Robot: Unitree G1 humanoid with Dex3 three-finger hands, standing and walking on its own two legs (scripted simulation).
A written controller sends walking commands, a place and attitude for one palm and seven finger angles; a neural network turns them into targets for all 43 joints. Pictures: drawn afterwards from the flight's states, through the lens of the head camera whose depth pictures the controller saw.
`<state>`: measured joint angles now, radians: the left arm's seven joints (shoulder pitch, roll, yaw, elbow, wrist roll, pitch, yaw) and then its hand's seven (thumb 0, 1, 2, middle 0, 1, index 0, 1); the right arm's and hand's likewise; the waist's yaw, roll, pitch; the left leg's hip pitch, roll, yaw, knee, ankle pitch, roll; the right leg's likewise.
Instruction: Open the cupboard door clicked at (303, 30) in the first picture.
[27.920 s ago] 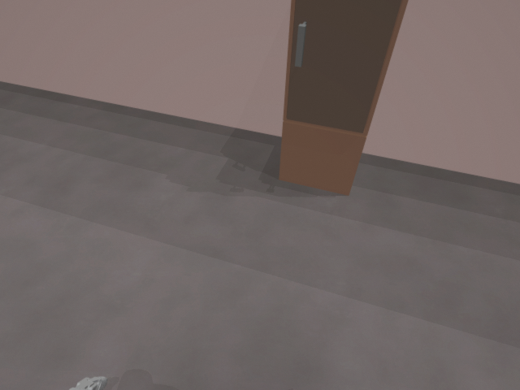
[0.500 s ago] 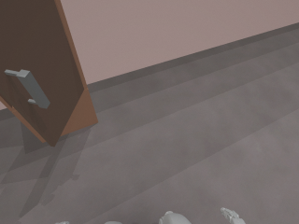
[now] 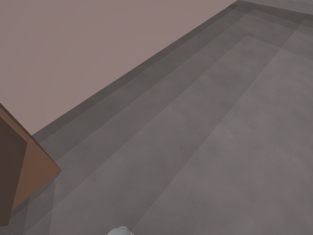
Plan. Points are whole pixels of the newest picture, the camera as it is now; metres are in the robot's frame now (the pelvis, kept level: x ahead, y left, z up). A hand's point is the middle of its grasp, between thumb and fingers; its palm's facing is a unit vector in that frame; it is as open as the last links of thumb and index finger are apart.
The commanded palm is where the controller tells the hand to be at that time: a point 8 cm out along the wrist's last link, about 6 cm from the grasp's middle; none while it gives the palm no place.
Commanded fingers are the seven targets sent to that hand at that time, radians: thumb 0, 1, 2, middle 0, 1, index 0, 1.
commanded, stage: walk to a spot facing it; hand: left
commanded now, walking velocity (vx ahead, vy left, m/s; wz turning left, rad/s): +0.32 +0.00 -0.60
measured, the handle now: out of the picture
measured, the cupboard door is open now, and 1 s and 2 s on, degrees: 53 53 53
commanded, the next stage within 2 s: turn to face it in 1.34 s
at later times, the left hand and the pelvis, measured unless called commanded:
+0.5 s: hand (141, 157) +0.39 +0.07 -0.17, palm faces -0.39 -0.90 -0.18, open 7.4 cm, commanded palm none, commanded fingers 0.00 0.90 0.90 -0.20 -0.30 -0.20 -0.30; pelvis +0.18 -0.04 -0.02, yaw -17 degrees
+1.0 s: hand (154, 164) +0.36 +0.03 -0.16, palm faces -0.29 -0.94 -0.20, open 7.3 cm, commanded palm none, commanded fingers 0.00 0.90 0.90 -0.20 -0.30 -0.20 -0.30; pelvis +0.38 -0.16 +0.00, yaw -25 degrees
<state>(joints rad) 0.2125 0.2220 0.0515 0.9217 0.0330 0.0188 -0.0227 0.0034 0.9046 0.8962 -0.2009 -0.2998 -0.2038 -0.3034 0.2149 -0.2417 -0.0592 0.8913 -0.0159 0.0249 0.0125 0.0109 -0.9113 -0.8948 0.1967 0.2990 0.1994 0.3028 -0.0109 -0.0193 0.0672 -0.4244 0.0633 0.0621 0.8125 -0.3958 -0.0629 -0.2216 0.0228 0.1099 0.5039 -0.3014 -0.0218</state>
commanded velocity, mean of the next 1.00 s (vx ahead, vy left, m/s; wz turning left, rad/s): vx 0.36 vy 0.00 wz -0.30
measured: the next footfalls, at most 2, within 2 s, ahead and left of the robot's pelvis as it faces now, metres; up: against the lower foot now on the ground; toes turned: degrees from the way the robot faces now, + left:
left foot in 0.06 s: +0.09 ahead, +0.13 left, +0.00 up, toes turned +2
right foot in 0.50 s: +0.28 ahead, -0.15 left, +0.00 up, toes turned -24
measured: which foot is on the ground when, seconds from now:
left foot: up 0.00-0.04, down 0.06-0.50, up 0.52-1.00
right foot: down 0.00-0.06, up 0.08-0.48, down 0.50-1.00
